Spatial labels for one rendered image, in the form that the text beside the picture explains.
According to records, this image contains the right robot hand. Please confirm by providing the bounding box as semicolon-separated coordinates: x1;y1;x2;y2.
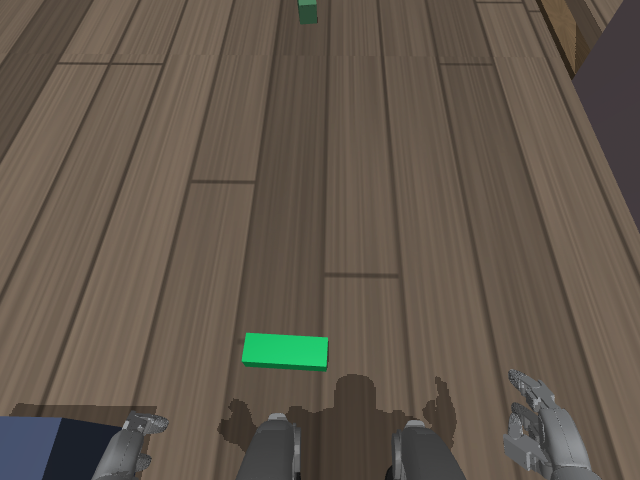
503;369;592;480

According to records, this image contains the left robot hand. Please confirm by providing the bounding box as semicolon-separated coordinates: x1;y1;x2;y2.
91;410;169;480

